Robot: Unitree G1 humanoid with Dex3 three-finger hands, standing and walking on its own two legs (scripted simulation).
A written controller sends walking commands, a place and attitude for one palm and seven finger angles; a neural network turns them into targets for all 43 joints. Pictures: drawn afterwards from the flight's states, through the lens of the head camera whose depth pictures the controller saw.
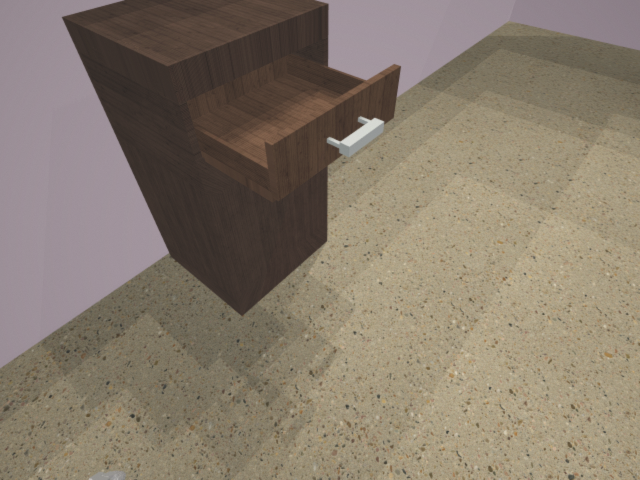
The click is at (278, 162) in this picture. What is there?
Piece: drawer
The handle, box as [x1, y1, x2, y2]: [327, 116, 383, 156]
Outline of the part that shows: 383,121 376,118 369,120 360,116 358,118 358,121 365,124 341,141 329,137 327,138 327,142 338,147 339,152 349,156 382,132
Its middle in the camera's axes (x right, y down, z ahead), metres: +0.07 -0.24 +0.87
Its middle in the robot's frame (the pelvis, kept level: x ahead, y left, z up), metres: +0.82 -0.03 +0.00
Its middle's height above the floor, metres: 0.77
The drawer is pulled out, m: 0.25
